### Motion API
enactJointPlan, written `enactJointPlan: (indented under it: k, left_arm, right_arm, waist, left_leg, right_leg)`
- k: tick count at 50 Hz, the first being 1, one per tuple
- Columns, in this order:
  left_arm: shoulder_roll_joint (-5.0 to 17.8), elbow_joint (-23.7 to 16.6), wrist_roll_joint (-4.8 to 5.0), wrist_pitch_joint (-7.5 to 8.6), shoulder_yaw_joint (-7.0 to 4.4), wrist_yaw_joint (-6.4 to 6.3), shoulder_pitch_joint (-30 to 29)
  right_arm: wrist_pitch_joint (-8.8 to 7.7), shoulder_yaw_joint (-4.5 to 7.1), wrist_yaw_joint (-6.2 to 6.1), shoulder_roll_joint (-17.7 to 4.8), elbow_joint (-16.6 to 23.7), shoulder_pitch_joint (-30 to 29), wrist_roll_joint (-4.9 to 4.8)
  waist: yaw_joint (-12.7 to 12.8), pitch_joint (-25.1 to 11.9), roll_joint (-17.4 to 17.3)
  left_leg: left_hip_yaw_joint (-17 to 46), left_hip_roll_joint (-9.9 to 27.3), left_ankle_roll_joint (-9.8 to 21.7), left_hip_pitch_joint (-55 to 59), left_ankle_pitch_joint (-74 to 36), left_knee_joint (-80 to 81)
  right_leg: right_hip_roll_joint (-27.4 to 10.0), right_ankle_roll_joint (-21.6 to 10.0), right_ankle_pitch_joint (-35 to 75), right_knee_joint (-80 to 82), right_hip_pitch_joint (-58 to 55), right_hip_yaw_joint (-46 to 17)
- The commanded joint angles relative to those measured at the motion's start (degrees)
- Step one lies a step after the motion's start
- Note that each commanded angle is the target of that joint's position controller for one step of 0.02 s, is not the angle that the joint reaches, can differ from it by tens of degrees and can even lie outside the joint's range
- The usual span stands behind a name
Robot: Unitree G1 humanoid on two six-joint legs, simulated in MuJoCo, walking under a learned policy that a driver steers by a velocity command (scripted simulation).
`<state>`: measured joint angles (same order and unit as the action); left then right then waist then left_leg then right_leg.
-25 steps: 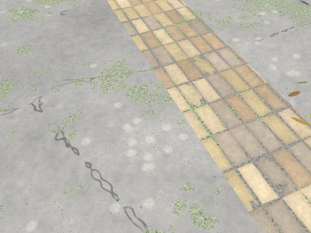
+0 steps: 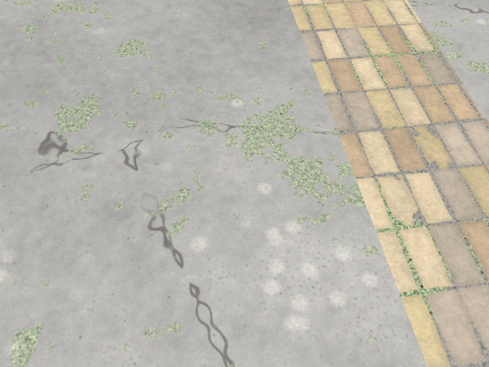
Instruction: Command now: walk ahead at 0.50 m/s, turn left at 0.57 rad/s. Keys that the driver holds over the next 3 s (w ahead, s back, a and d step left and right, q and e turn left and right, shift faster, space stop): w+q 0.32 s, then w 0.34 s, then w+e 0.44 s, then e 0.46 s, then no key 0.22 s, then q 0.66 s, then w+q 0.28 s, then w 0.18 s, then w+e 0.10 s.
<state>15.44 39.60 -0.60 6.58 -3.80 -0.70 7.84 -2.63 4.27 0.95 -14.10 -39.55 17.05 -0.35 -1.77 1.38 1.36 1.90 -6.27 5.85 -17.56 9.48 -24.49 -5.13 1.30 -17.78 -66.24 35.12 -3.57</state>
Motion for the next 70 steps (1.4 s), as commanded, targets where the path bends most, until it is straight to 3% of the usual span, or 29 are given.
enactJointPlan:
  k: [1,4,8,11,13,14,15,16,18,20,28,34,36,38,39,40,41,42,46,57,60,62,63,64,65,66,67,69,70]
  left_arm:
    - [3.2,-3.3,-0.66,-0.43,-0.81,-0.20,0.0]
    - [1.5,-4.2,-0.26,-0.39,0.08,0.39,-6.9]
    - [3.2,-5.5,0.96,0.34,-0.43,1.42,-12.0]
    - [5.5,-5.6,1.28,1.24,-1.67,1.86,-10.1]
    - [7.1,-3.6,0.72,1.80,-2.91,1.51,-1.6]
    - [10.3,-2.8,-0.21,1.93,-3.84,1.10,7.1]
    - [14.2,-1.2,-1.17,1.40,-4.71,1.26,12.1]
    - [9.8,-1.7,0.35,1.18,-3.95,1.43,11.4]
    - [5.0,-2.1,0.39,0.23,-2.30,1.17,7.4]
    - [3.2,-0.9,-0.24,-0.04,-1.39,1.21,5.5]
    - [7.3,4.6,1.21,-0.26,-1.98,0.92,8.1]
    - [9.3,7.9,2.42,-1.66,-1.86,1.29,13.6]
    - [10.3,8.5,2.73,-2.35,-2.02,1.20,13.4]
    - [9.7,8.5,2.79,-2.58,-1.60,1.02,12.4]
    - [6.0,6.6,1.41,-2.17,-0.12,1.07,11.1]
    - [0.4,5.3,1.47,-1.14,1.72,1.05,16.7]
    - [6.3,6.4,2.68,-0.79,0.07,1.01,14.6]
    - [8.1,5.1,3.35,-0.82,-0.64,1.03,10.8]
    - [4.5,5.0,2.31,-3.21,-0.80,0.78,9.3]
    - [1.3,-1.3,1.18,-4.36,0.19,3.22,-5.8]
    - [3.0,-3.5,0.87,-4.51,-0.59,4.16,-6.4]
    - [5.7,-2.7,0.83,-4.70,-2.06,4.32,0.3]
    - [8.5,-0.8,0.82,-4.68,-3.63,3.88,8.0]
    - [13.6,0.0,0.70,-5.04,-5.28,2.46,13.2]
    - [18.7,-1.5,0.06,-5.24,-5.24,1.39,10.6]
    - [17.1,-4.5,-0.32,-4.71,-4.50,2.04,11.0]
    - [13.7,-4.9,-0.04,-4.59,-3.96,2.40,9.0]
    - [8.8,-5.3,1.92,-4.93,-2.61,1.81,2.4]
    - [8.1,-5.8,1.51,-5.22,-2.32,1.44,0.6]
  right_arm:
    - [-1.36,2.01,-1.24,-8.2,4.5,-2.8,-0.22]
    - [-0.91,2.19,-1.88,-8.7,3.5,-0.7,-0.86]
    - [-0.49,2.45,-1.74,-9.0,2.5,2.4,-1.26]
    - [-0.15,2.64,-1.94,-8.7,2.8,2.2,-1.24]
    - [-0.18,1.90,-1.88,-6.2,4.0,0.3,-0.99]
    - [-0.46,0.61,-1.62,-2.6,5.3,-0.1,-0.25]
    - [-0.74,-0.04,-1.86,-0.6,6.6,7.8,-1.85]
    - [-0.66,0.88,-2.12,-6.2,5.2,8.4,-2.21]
    - [-0.08,1.35,-2.11,-7.8,6.1,-0.2,-0.52]
    - [-0.32,1.20,-1.51,-5.8,7.1,-2.4,-0.22]
    - [-0.86,-0.85,-0.55,-1.8,7.7,-10.3,-0.08]
    - [-1.62,-0.92,0.83,-2.6,10.1,-19.3,-1.03]
    - [-2.10,-0.32,1.07,-3.8,10.3,-17.8,-0.94]
    - [-2.33,1.91,0.33,-7.7,6.7,-5.4,-0.02]
    - [-2.18,3.32,-0.53,-12.3,5.2,5.8,1.24]
    - [-1.77,3.77,-0.66,-16.1,4.7,7.8,1.55]
    - [-1.79,2.63,-0.61,-10.7,4.3,8.8,1.08]
    - [-1.93,1.66,-0.64,-8.3,4.2,5.4,0.58]
    - [-3.41,0.49,-0.10,-3.6,3.1,-4.0,1.00]
    - [-2.99,2.46,-2.33,-9.1,-2.7,-1.2,0.52]
    - [-1.61,3.13,-2.90,-11.2,-3.3,-1.0,-0.66]
    - [-0.76,3.69,-3.33,-12.8,-2.8,-2.7,-1.79]
    - [-0.46,3.45,-3.33,-12.2,-2.5,-3.4,-2.16]
    - [-0.81,2.70,-3.21,-10.2,-1.8,-1.3,-0.60]
    - [-1.42,0.39,-2.40,-2.7,-0.1,4.6,3.39]
    - [-2.33,0.08,-1.71,-5.8,-0.5,7.0,1.57]
    - [-2.26,0.84,-1.71,-9.0,0.8,-0.1,-0.81]
    - [-0.99,0.87,-3.40,-8.9,1.1,-4.7,0.47]
    - [-0.03,1.22,-3.83,-9.4,1.4,-4.4,0.90]
  waist:
    - [2.7,-4.6,-2.1]
    - [0.0,-3.4,-5.1]
    - [-2.2,-3.2,-7.1]
    - [-0.5,-3.8,-8.8]
    - [4.3,-7.3,-8.9]
    - [7.9,-14.1,-2.6]
    - [4.4,-19.6,17.3]
    - [5.3,-16.1,13.6]
    - [5.9,-6.2,3.4]
    - [3.6,-2.6,3.3]
    - [4.1,-1.7,3.0]
    - [7.2,0.5,3.8]
    - [5.1,0.3,4.4]
    - [-1.4,-6.7,2.8]
    - [-6.3,-15.7,-3.2]
    - [-3.6,-21.6,-18.2]
    - [-5.6,-20.1,-12.7]
    - [-4.5,-13.0,-10.7]
    - [1.7,-3.5,-8.2]
    - [-0.7,3.4,-3.8]
    - [-0.1,1.3,-6.1]
    - [3.7,-3.1,-7.4]
    - [7.7,-6.9,-5.5]
    - [9.4,-10.9,1.6]
    - [1.8,-16.0,15.8]
    - [4.7,-30.7,9.5]
    - [6.3,-25.6,3.6]
    - [3.2,-12.7,-1.3]
    - [1.3,-10.6,0.0]
  left_leg:
    - [15.6,14.3,11.5,3.3,-16.8,10.2]
    - [13.0,11.1,8.8,1.1,-10.9,9.2]
    - [17.5,12.2,7.7,3.3,-4.0,6.2]
    - [22.7,13.4,6.2,6.8,-1.8,1.4]
    - [21.3,9.8,3.4,4.3,-5.9,-7.3]
    - [16.3,6.1,0.9,-2.7,0.7,-23.2]
    - [9.4,-1.1,-2.9,-22.1,23.8,-40.7]
    - [10.0,3.6,-3.9,-30.1,22.8,-49.7]
    - [7.5,7.1,-4.3,-29.4,12.4,-51.7]
    - [7.3,9.3,-4.0,-25.3,8.4,-47.2]
    - [1.1,11.6,-5.8,-21.6,-4.0,-23.3]
    - [-1.8,9.3,-4.6,-15.6,-5.1,-9.4]
    - [-2.3,7.8,-3.1,-11.0,-2.2,-5.4]
    - [-2.9,6.4,-0.5,9.1,-4.5,-1.4]
    - [8.9,17.9,3.5,26.7,-6.6,-3.3]
    - [31.6,31.3,11.4,40.5,0.0,2.0]
    - [34.7,30.3,11.2,37.3,6.6,4.9]
    - [26.1,28.3,9.0,31.1,5.2,5.9]
    - [9.3,21.6,5.8,11.4,-3.8,14.2]
    - [-10.4,21.2,2.7,12.9,-19.3,14.6]
    - [-12.2,22.0,0.8,16.9,-33.2,7.7]
    - [-13.1,21.1,-1.1,18.1,-45.2,-3.2]
    - [-14.2,18.5,-3.1,15.7,-43.3,-14.2]
    - [-14.6,14.8,-7.2,3.6,-23.4,-30.9]
    - [-10.5,5.2,-11.1,-16.9,31.9,-52.4]
    - [3.4,4.1,-10.9,-19.3,33.5,-60.8]
    - [4.5,6.0,-9.9,-22.6,26.9,-60.3]
    - [3.5,10.0,-9.4,-23.2,17.5,-51.5]
    - [3.8,10.5,-9.3,-19.4,15.5,-48.5]
  right_leg:
    - [-0.4,1.8,5.6,8.9,2.9,0.1]
    - [2.5,2.2,17.1,23.4,-0.8,0.8]
    - [5.1,1.6,19.7,32.9,-5.0,0.1]
    - [5.7,-0.5,14.2,37.0,-9.5,-0.8]
    - [4.7,-3.2,13.2,40.0,-22.7,-0.3]
    - [-5.1,-6.9,10.0,40.2,-36.8,-9.7]
    - [-17.5,-16.6,-1.7,46.4,-52.6,-36.3]
    - [-19.4,-17.1,-14.3,49.1,-51.1,-42.9]
    - [-14.0,-13.5,-7.1,50.2,-38.0,-27.3]
    - [-9.6,-12.5,3.0,52.5,-29.3,-18.0]
    - [-7.1,-13.3,18.6,56.6,-27.2,-4.2]
    - [-8.7,-12.0,18.5,53.8,-30.6,-3.1]
    - [-9.5,-11.3,22.4,50.4,-31.4,-4.5]
    - [-5.3,-8.6,33.6,36.7,-26.9,-1.1]
    - [-1.6,-5.9,20.6,18.9,-15.2,1.8]
    - [6.1,-2.7,-13.4,0.5,4.9,2.9]
    - [4.2,-2.6,-14.3,-6.9,10.2,-3.3]
    - [2.0,-2.9,-9.1,-8.2,12.7,-2.9]
    - [-2.3,-1.6,2.6,-2.0,4.3,-2.5]
    - [-0.6,-2.0,20.8,24.5,4.2,2.3]
    - [2.0,-3.8,15.1,28.3,-0.4,5.9]
    - [6.1,-6.0,10.8,31.0,-9.1,8.8]
    - [8.7,-7.9,15.8,36.3,-19.5,9.2]
    - [3.5,-10.8,36.7,37.3,-34.1,0.4]
    - [-10.5,-20.0,65.9,31.6,-49.6,-21.1]
    - [-17.3,-27.7,56.8,37.8,-53.7,-35.0]
    - [-13.9,-25.4,44.4,41.3,-49.0,-29.8]
    - [-8.3,-19.4,30.8,44.5,-32.9,-21.0]
    - [-6.7,-18.3,29.5,45.9,-26.0,-19.0]
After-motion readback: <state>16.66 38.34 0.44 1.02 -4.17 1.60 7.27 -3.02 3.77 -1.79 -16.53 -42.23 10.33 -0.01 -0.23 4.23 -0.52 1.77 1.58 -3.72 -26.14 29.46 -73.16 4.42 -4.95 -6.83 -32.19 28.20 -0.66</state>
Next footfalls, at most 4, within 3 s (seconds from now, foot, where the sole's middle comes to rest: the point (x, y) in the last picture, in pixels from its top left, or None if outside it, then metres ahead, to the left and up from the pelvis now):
0.28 right None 0.33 -0.13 -0.78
0.78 left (173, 356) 0.49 0.19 -0.78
1.28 right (252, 253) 0.80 -0.03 -0.78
1.78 left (179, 246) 0.83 0.19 -0.78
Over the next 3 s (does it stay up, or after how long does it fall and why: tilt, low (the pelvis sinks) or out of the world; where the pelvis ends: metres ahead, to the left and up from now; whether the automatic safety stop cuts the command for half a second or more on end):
stays up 0.89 0.14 0.00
